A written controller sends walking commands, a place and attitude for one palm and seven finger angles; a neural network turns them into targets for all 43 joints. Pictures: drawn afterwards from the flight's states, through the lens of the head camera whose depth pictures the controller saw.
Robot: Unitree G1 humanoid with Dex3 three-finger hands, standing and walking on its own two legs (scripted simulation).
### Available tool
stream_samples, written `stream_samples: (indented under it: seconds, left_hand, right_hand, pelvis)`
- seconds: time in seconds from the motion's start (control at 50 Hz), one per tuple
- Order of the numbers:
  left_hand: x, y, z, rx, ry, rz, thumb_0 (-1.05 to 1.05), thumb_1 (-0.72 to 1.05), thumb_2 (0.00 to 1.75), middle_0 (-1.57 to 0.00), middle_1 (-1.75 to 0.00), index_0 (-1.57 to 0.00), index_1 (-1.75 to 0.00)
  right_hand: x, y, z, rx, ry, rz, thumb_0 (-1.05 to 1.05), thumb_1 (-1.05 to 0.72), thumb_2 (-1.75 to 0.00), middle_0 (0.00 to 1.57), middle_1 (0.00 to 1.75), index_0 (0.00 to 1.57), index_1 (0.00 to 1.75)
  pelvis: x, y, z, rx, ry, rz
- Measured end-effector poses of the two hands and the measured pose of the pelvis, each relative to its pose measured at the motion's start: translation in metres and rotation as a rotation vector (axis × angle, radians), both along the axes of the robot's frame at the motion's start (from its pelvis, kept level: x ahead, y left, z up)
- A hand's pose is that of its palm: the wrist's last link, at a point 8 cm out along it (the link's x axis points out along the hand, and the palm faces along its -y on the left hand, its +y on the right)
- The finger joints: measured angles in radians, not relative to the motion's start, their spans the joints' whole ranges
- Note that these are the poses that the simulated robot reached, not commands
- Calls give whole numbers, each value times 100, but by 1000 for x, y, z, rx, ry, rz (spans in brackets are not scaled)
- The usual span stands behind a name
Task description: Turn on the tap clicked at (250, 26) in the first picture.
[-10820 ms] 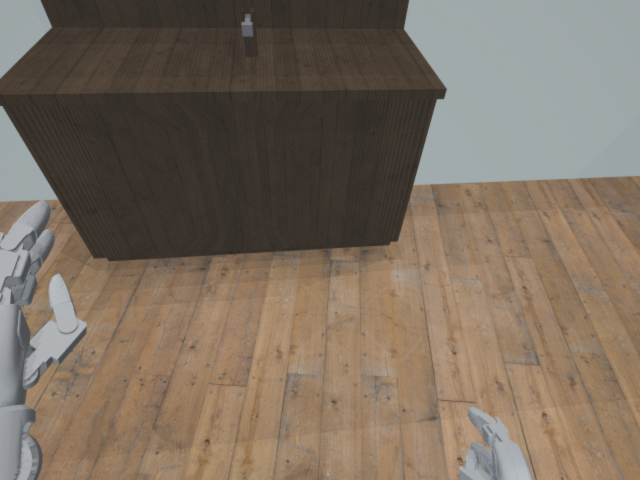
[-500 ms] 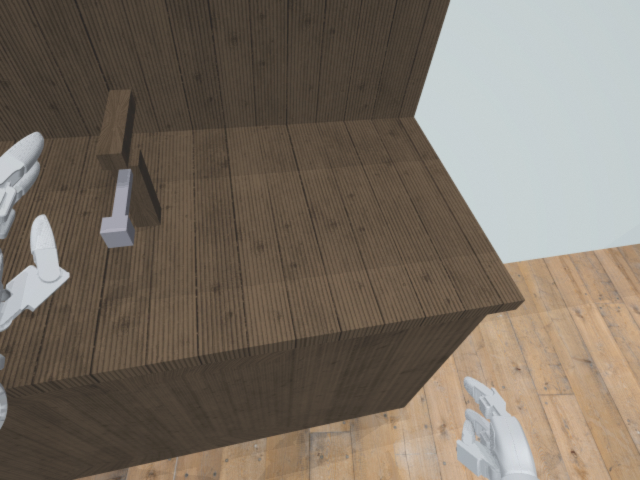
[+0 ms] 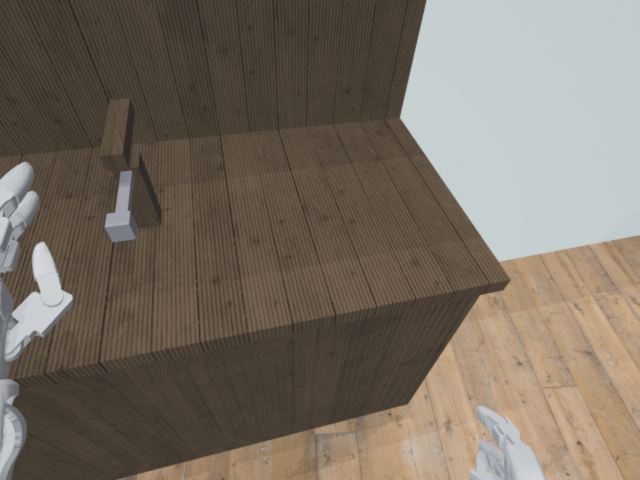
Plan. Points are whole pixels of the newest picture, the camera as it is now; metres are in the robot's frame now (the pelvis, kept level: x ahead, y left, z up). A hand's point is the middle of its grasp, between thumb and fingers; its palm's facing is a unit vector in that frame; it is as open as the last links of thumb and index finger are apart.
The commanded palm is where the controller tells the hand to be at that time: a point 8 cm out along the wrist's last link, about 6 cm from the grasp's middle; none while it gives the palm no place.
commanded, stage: look again from close up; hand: left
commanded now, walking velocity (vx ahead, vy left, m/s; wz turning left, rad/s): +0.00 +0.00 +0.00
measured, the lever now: (121, 226) +0.37 +0.30 +0.10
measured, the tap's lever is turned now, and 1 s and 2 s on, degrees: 0 0 0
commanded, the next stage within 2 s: shuffle to correct the standing spot in 0.40 s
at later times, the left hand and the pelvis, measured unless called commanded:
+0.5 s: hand (88, 270) +0.25 +0.26 +0.17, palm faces +0.37 -0.84 -0.39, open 7.4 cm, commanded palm +0.19 +0.29 +0.18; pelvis +0.03 +0.01 +0.00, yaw +0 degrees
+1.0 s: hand (75, 230) +0.27 +0.26 +0.21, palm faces +0.47 -0.78 -0.40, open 7.4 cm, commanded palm +0.18 +0.27 +0.18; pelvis +0.03 -0.02 +0.00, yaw +1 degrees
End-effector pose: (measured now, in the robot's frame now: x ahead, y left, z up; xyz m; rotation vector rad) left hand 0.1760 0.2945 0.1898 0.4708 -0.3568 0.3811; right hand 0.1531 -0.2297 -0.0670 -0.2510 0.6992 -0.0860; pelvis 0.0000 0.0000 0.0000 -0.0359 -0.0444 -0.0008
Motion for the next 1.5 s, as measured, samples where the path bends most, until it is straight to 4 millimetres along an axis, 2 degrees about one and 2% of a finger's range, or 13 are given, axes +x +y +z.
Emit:
stream_samples:
  seconds: [0.22,0.4,0.58,0.74,0.78,0.86,0.92,0.98,1.08,1.16,1.26,1.38,1.5]
  left_hand:
    - [27,4,-27,-49,110,-35,2,89,90,-21,-30,-21,-30]
    - [34,1,-8,-12,43,-58,2,89,90,-21,-30,-21,-30]
    - [40,3,-12,-25,86,-31,2,89,90,-21,-30,-21,-30]
    - [38,-11,-14,-43,101,-41,2,89,90,-21,-30,-21,-30]
    - [36,-14,-11,-36,96,-46,2,89,90,-21,-30,-21,-30]
    - [46,0,34,168,-64,-19,2,89,90,-22,-30,-21,-30]
    - [51,14,54,181,-161,46,2,89,90,-22,-30,-21,-30]
    - [50,8,42,122,-126,29,2,90,90,-21,-30,-21,-30]
    - [34,-22,-13,-4,89,-72,1,90,90,-21,-30,-20,-30]
    - [19,-15,-38,-31,177,-46,2,89,90,-22,-30,-21,-30]
    - [9,7,-32,-35,119,44,2,89,90,-22,-30,-21,-30]
    - [-1,2,-6,-28,-17,8,2,89,90,-21,-30,-21,-30]
    - [-11,10,-9,-38,-1,-5,2,89,90,-21,-30,-21,-30]
  right_hand:
    - [31,19,12,24,-66,-5,1,-91,-90,20,30,20,30]
    - [51,31,12,26,-35,50,1,-91,-90,20,30,21,30]
    - [62,27,12,34,-31,36,1,-91,-90,20,30,21,30]
    - [59,14,13,22,-26,24,1,-91,-90,20,30,21,30]
    - [57,11,12,21,-24,18,1,-91,-90,20,30,21,30]
    - [50,9,6,-2,-3,71,1,-91,-90,20,30,20,30]
    - [44,3,1,7,25,95,1,-91,-90,20,30,21,30]
    - [37,-8,1,28,16,75,1,-91,-90,20,30,21,30]
    - [24,-25,-4,11,41,35,1,-91,-90,20,30,21,30]
    - [17,-30,-8,-34,104,44,1,-91,-90,20,30,21,30]
    - [21,-22,-9,-48,115,90,1,-91,-90,20,30,20,30]
    - [35,3,-2,0,21,119,1,-91,-90,20,30,20,30]
    - [39,24,6,47,-50,107,1,-91,-90,20,30,21,30]
  pelvis:
    - [16,9,3,13,19,-10]
    - [29,9,4,14,27,2]
    - [35,6,5,16,31,2]
    - [34,-2,6,14,32,5]
    - [34,-4,6,13,32,6]
    - [28,-14,2,20,41,39]
    - [27,-19,1,22,60,32]
    - [29,-19,1,20,74,25]
    - [32,-16,1,26,74,26]
    - [29,-18,0,24,72,49]
    - [23,-18,-1,14,64,72]
    - [14,-9,-1,14,50,73]
    - [4,-2,0,15,48,68]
